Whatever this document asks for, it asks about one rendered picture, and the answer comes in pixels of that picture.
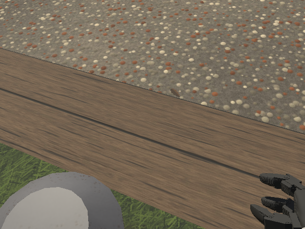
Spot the right robot hand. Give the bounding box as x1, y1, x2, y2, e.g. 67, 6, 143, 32
250, 173, 305, 229

